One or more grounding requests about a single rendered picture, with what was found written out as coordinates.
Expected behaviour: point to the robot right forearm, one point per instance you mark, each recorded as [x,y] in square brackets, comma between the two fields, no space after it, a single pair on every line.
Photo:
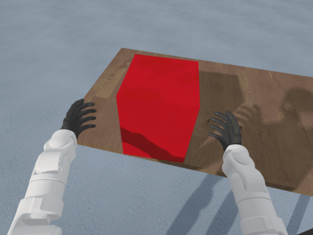
[258,216]

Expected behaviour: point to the left robot hand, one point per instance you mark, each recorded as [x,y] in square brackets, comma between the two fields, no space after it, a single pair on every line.
[73,120]

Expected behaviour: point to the robot left forearm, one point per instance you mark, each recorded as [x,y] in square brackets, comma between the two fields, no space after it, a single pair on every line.
[43,200]

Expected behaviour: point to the left robot upper arm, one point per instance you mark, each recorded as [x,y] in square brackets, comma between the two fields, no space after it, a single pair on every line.
[37,230]

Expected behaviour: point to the table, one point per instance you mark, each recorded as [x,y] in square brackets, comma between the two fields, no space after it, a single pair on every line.
[274,111]

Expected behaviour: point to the carton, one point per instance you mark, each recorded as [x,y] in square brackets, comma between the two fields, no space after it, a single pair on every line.
[158,103]

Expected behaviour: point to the right robot hand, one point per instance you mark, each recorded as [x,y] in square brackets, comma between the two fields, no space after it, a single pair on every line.
[231,132]

